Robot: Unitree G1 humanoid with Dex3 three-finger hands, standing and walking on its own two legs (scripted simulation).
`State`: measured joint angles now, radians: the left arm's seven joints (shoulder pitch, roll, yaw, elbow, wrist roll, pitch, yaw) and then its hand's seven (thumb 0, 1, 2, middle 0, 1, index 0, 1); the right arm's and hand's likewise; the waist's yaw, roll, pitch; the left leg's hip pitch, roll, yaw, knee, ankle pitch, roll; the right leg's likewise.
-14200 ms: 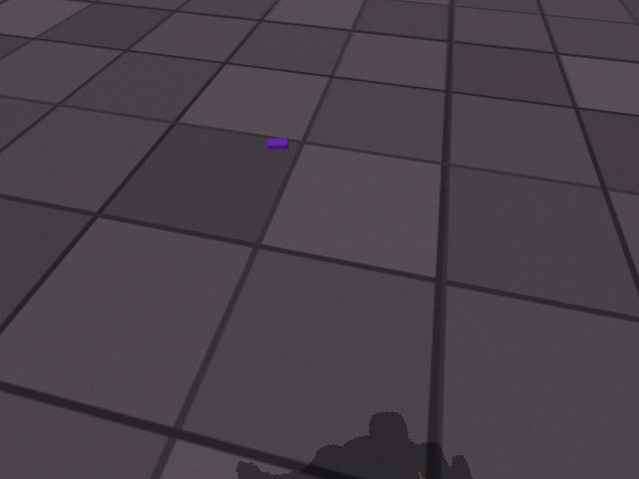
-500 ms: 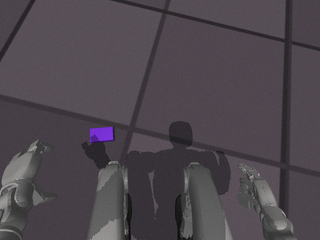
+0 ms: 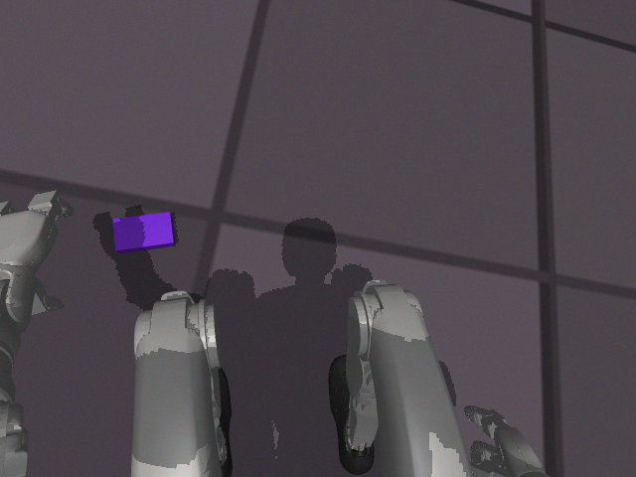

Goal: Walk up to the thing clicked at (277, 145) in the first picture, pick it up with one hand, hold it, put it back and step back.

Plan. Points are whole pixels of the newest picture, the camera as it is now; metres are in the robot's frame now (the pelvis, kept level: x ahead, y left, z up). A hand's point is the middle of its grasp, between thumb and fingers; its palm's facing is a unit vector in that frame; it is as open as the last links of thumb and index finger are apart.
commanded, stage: rise first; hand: left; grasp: from above
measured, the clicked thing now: (145, 232) +0.48 +0.26 -0.37
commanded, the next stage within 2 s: none
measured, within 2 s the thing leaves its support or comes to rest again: neither
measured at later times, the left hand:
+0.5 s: hand (70, 249) +0.41 +0.32 -0.21, palm faces -0.43 -0.08 -0.90, open 12.9 cm
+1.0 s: hand (83, 244) +0.42 +0.32 -0.24, palm faces -0.43 -0.10 -0.90, open 12.9 cm
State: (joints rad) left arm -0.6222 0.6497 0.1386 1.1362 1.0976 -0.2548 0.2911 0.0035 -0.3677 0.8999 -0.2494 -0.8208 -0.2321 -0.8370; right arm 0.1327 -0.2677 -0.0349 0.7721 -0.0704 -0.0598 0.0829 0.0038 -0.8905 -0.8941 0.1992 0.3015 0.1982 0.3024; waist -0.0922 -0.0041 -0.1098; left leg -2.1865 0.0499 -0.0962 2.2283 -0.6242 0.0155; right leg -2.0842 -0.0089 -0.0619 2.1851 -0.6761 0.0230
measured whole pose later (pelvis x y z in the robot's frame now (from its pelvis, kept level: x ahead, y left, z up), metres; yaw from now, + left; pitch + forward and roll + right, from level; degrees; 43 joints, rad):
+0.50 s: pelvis +0.01 +0.00 -0.04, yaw -1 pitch +33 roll -6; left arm -0.77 0.69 0.16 1.34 1.25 -0.26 0.45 0.00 -0.31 0.82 -0.29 -0.79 -0.28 -0.79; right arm 0.07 -0.25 -0.01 0.79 -0.15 -0.06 0.12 0.00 -0.90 -0.90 0.20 0.30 0.20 0.30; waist -0.13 -0.03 -0.06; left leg -2.31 0.05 -0.11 2.36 -0.64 0.01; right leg -2.21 0.00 -0.07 2.32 -0.69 0.02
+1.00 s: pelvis +0.01 +0.00 -0.06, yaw -2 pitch +33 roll -7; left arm -0.78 0.72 0.18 1.37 1.25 -0.27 0.46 0.00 -0.31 0.82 -0.27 -0.83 -0.27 -0.82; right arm 0.08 -0.26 0.00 0.80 -0.17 -0.06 0.14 0.00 -0.90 -0.90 0.20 0.30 0.20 0.30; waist -0.16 -0.04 -0.04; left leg -2.33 0.06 -0.14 2.42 -0.68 0.00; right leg -2.23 0.01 -0.08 2.37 -0.72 0.02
